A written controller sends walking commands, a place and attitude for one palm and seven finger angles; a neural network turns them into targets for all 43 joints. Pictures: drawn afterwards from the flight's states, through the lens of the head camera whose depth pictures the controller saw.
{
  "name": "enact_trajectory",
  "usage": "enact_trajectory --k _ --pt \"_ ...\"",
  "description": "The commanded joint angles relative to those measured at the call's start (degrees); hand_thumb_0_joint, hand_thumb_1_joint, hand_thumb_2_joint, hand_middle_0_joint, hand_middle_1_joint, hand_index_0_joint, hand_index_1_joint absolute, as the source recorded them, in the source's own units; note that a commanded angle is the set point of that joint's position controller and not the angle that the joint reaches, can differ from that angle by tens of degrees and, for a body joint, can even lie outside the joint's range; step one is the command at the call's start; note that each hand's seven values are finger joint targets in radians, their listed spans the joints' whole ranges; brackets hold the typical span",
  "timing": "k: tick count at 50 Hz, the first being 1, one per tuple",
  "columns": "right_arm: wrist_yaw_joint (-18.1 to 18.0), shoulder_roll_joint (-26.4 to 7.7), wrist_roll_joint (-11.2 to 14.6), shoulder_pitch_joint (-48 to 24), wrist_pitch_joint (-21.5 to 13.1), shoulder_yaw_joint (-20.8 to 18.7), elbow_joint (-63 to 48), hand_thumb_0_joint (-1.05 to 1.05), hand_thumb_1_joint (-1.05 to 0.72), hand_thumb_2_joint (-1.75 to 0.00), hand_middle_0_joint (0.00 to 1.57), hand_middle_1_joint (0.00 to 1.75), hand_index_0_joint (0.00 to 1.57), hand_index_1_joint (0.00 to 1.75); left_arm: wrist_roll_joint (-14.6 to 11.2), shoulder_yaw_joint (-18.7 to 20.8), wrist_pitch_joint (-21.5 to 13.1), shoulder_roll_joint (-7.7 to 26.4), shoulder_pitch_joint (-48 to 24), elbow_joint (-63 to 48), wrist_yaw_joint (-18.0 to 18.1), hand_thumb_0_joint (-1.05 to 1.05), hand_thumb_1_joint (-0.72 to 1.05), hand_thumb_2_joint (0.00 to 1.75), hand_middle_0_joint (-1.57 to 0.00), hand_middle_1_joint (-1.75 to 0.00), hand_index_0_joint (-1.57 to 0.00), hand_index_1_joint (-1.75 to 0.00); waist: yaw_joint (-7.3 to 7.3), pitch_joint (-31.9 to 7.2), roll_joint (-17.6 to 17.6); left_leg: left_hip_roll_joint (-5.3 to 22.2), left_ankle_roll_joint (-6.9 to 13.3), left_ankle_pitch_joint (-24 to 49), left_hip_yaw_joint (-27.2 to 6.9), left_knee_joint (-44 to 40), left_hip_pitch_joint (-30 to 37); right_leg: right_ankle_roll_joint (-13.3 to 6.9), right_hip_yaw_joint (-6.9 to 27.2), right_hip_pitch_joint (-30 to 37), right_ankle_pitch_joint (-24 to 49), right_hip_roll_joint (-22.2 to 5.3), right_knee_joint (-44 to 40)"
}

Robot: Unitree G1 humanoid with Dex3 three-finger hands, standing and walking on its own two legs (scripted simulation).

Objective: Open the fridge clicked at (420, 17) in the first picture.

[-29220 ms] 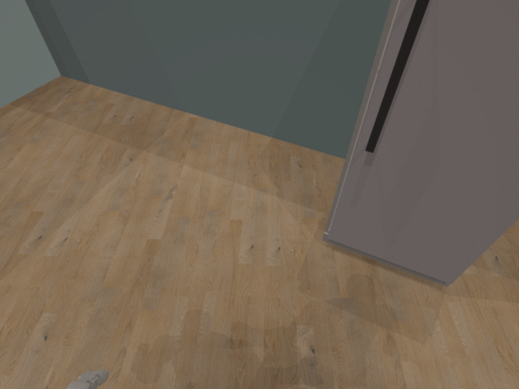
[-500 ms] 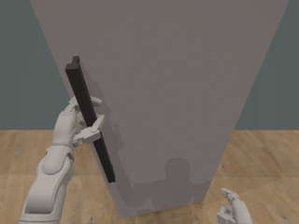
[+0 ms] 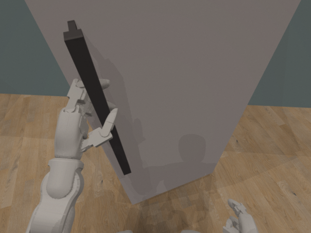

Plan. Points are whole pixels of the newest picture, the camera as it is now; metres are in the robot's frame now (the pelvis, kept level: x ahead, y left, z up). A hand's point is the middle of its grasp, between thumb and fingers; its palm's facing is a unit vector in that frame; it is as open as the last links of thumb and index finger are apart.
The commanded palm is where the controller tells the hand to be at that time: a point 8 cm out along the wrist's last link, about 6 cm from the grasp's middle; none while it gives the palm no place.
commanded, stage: walk backward, drawing the door open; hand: left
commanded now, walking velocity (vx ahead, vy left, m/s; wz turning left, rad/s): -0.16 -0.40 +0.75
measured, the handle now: (109, 123) +0.33 +0.11 +0.13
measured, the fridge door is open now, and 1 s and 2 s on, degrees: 26 63 90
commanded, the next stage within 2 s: stop walking and hold the door back in 1.38 s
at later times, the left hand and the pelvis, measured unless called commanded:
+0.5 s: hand (152, 190) +0.17 +0.00 +0.19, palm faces +0.22 -0.95 -0.20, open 7.8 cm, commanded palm +0.12 +0.04 +0.20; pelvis -0.07 -0.16 +0.00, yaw +23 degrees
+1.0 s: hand out of the picture +0.08 -0.14 +0.19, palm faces +0.63 -0.76 -0.18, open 7.8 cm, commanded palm +0.03 -0.12 +0.19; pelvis -0.04 -0.40 +0.01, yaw +47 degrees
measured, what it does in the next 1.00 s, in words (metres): steps to the right, turning left: right foot, then left foot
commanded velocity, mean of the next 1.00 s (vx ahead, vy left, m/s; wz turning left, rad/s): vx -0.15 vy -0.40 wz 0.75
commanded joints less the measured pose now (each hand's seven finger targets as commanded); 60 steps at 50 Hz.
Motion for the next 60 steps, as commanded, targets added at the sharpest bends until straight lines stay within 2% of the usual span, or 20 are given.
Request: enact_trajectory --k 1,6,9,12,19,21,22,28,30,31,34,39,41,43,44,49,51,54,57,60 --pt "1.01 -5.90 -0.96 -9.63 -5.21 -1.97 -8.91 0.00 -0.90 -0.90 0.20 0.30 0.20 0.30 0.06 2.53 -8.46 4.28 -13.70 -21.48 -1.57 0.00 0.90 0.90 -0.45 -1.40 -0.45 -1.40 2.37 -16.96 2.48 23.48 13.04 39.12 -35.87 -17.39 20.00 4.01 12.55 -12.14 -3.01 -0.21 14.40" --pt "1.71 -5.71 0.97 -13.14 -7.43 -3.03 -6.98 0.00 -0.90 -0.90 0.20 0.30 0.20 0.30 -2.04 2.56 -7.13 1.29 -15.06 -18.54 -0.80 0.00 0.90 0.90 -0.45 -1.40 -0.45 -1.40 3.82 -19.68 6.85 11.77 3.44 6.06 -17.34 -18.35 1.39 1.90 6.76 17.30 6.50 1.07 -18.19" --pt "1.43 -3.03 2.14 -12.09 -7.01 -3.29 -5.69 0.00 -0.90 -0.90 0.20 0.30 0.20 0.30 -1.58 6.42 -5.82 6.80 -17.04 -21.15 -0.02 0.00 0.90 0.90 -0.45 -1.40 -0.45 -1.40 3.32 -20.00 -12.86 -2.88 -2.77 -11.95 0.22 12.98 -1.00 -8.46 18.07 10.56 2.09 -16.73 -37.22" --pt "0.67 -3.54 1.40 -12.09 -6.77 -3.24 -6.16 0.00 -0.90 -0.90 0.20 0.30 0.20 0.30 -0.45 4.34 -5.48 4.03 -16.08 -20.04 -1.06 0.00 0.90 0.90 -0.45 -1.40 -0.45 -1.40 3.88 -18.17 -10.37 0.78 -1.34 -16.33 -1.96 33.67 -8.76 -10.22 10.16 11.83 20.71 -18.12 -29.08" --pt "-0.06 -5.03 0.80 -7.64 -7.13 -2.91 -8.17 0.00 -0.90 -0.90 0.20 0.30 0.20 0.30 -1.34 -3.79 -6.40 -1.25 -16.69 -17.75 -2.28 0.00 0.90 0.90 -0.45 -1.40 -0.45 -1.40 0.23 -16.11 -5.54 4.14 -0.07 -0.34 0.94 -8.52 9.35 -5.34 -0.26 7.43 32.71 -12.02 -11.66" --pt "0.56 -9.02 -0.41 -7.39 -7.11 -4.59 -10.34 0.00 -0.90 -0.90 0.20 0.30 0.20 0.30 -0.40 -6.20 -7.39 -3.02 -20.37 -17.56 -3.11 0.00 0.90 0.90 -0.45 -1.40 -0.45 -1.40 0.44 -15.47 14.31 29.50 10.59 40.94 -37.35 -18.30 25.08 2.77 3.17 -17.00 -2.96 -1.67 7.93" --pt "1.23 -9.14 -1.19 -7.81 -6.64 -4.33 -9.62 0.00 -0.90 -0.90 0.20 0.30 0.20 0.30 1.62 -3.71 -8.34 -0.45 -19.53 -14.11 -3.62 0.00 0.90 0.90 -0.45 -1.40 -0.45 -1.40 0.96 -14.79 7.16 32.75 13.91 42.46 -41.01 -18.24 22.84 3.63 11.20 -16.10 -1.65 -2.72 14.16" --pt "3.36 -7.76 1.65 -13.18 -6.76 -5.29 -8.65 0.00 -0.90 -0.90 0.20 0.30 0.20 0.30 -0.56 -1.03 -7.25 -2.27 -16.29 -15.60 -3.04 0.00 0.90 0.90 -0.45 -1.40 -0.45 -1.40 4.09 -16.34 10.53 16.16 3.96 17.89 -14.94 -12.31 3.93 3.33 7.70 12.83 8.29 -0.99 -15.31" --pt "3.73 -6.24 3.62 -11.48 -6.67 -5.26 -8.62 0.00 -0.90 -0.90 0.20 0.30 0.20 0.30 -0.63 -0.83 -6.80 -0.82 -18.55 -17.07 -2.53 0.00 0.90 0.90 -0.45 -1.40 -0.45 -1.40 3.30 -20.15 0.60 6.38 0.80 1.18 -6.85 -4.03 4.04 1.77 3.45 18.71 16.63 -2.74 -27.69" --pt "3.72 -4.10 3.86 -11.58 -6.55 -4.83 -9.19 0.00 -0.90 -0.90 0.20 0.30 0.20 0.30 -0.56 1.09 -6.76 2.45 -19.45 -18.88 -2.02 0.00 0.90 0.90 -0.45 -1.40 -0.45 -1.40 3.50 -22.38 -14.84 -0.48 -1.42 -11.87 -0.05 9.37 -1.12 -2.43 9.37 21.28 17.37 -10.93 -31.07" --pt "2.04 -4.95 3.37 -13.51 -6.53 -5.28 -7.93 0.00 -0.90 -0.90 0.20 0.30 0.20 0.30 -0.66 4.53 -6.27 4.96 -17.09 -20.08 -1.85 0.00 0.90 0.90 -0.45 -1.40 -0.45 -1.40 5.20 -20.46 -16.39 1.45 -0.62 -20.25 -2.39 35.52 -6.85 -9.47 12.52 13.60 21.63 -19.43 -28.49" --pt "1.08 -3.88 1.80 -12.49 -5.98 -2.63 -8.72 0.00 -0.90 -0.90 0.20 0.30 0.20 0.30 -1.95 -0.16 -6.65 0.39 -15.30 -18.66 -2.75 0.00 0.90 0.90 -0.45 -1.40 -0.45 -1.40 2.38 -15.42 -10.02 2.74 -1.27 -11.30 3.88 6.91 0.41 -7.77 0.95 13.88 34.60 -15.16 -20.90" --pt "0.88 -4.86 1.42 -8.40 -6.16 -3.08 -9.18 0.00 -0.90 -0.90 0.20 0.30 0.20 0.30 -1.86 -1.85 -6.98 -0.21 -15.60 -19.05 -3.07 0.00 0.90 0.90 -0.45 -1.40 -0.45 -1.40 0.20 -16.23 -6.11 5.43 0.45 -1.84 -0.84 -9.42 14.14 -4.34 -0.11 2.55 24.76 -12.35 -10.30" --pt "1.02 -9.00 -0.43 -8.85 -6.43 -4.26 -10.49 0.00 -0.90 -0.90 0.20 0.30 0.20 0.30 0.18 -2.97 -8.41 -0.54 -17.50 -17.10 -3.51 0.00 0.90 0.90 -0.45 -1.40 -0.45 -1.40 1.24 -13.84 12.01 32.78 11.77 28.91 -43.37 -21.37 23.53 3.15 6.07 -17.70 -2.42 -3.10 9.84" --pt "0.99 -9.66 -0.50 -8.03 -5.30 -4.37 -10.31 0.00 -0.90 -0.90 0.20 0.30 0.20 0.30 2.05 -0.61 -8.95 1.81 -16.10 -12.63 -3.40 0.00 0.90 0.90 -0.45 -1.40 -0.45 -1.40 1.36 -14.22 6.97 35.19 14.74 31.33 -45.62 -21.86 22.56 4.10 11.04 -16.61 -0.28 -4.51 15.51" --pt "3.37 -9.22 1.30 -13.20 -6.20 -5.22 -8.28 0.00 -0.90 -0.90 0.20 0.30 0.20 0.30 -0.19 0.15 -8.37 0.07 -13.16 -17.23 -3.27 0.00 0.90 0.90 -0.45 -1.40 -0.45 -1.40 4.18 -11.15 12.74 17.79 5.30 12.69 -14.52 -16.92 2.94 3.44 9.68 4.71 7.52 -2.81 -2.88" --pt "3.78 -7.91 2.56 -12.35 -6.13 -5.07 -8.64 0.00 -0.90 -0.90 0.20 0.30 0.20 0.30 -0.76 0.11 -7.87 -0.15 -12.83 -16.89 -2.60 0.00 0.90 0.90 -0.45 -1.40 -0.45 -1.40 4.30 -15.22 12.53 12.98 2.97 -0.14 -12.14 -15.87 1.68 3.30 3.67 15.63 7.32 0.52 -16.63" --pt "3.26 -4.10 3.96 -11.50 -6.02 -4.94 -8.92 0.00 -0.90 -0.90 0.20 0.30 0.20 0.30 -0.52 5.71 -6.78 6.50 -11.36 -18.57 -0.88 0.00 0.90 0.90 -0.45 -1.40 -0.45 -1.40 4.77 -17.32 -20.36 -1.97 -2.21 -16.96 0.63 20.70 -3.10 -6.13 15.43 12.20 5.76 -16.25 -34.05" --pt "2.02 -3.98 2.99 -12.46 -5.96 -4.33 -7.90 0.00 -0.90 -0.90 0.20 0.30 0.20 0.30 -1.26 8.26 -7.39 7.02 -9.39 -21.04 -1.45 0.00 0.90 0.90 -0.45 -1.40 -0.45 -1.40 4.38 -16.08 -15.83 2.19 -1.42 -19.97 0.28 31.74 -6.76 -8.74 7.43 11.26 25.18 -18.37 -26.95" --pt "1.38 -3.63 2.40 -11.55 -5.55 -3.33 -8.62 0.00 -0.90 -0.90 0.20 0.30 0.20 0.30 -2.46 4.44 -7.23 3.10 -8.05 -20.34 -2.43 0.00 0.90 0.90 -0.45 -1.40 -0.45 -1.40 2.11 -12.65 -10.93 1.85 -1.60 -13.79 3.82 10.56 1.22 -7.19 -0.60 8.90 31.17 -14.84 -19.63"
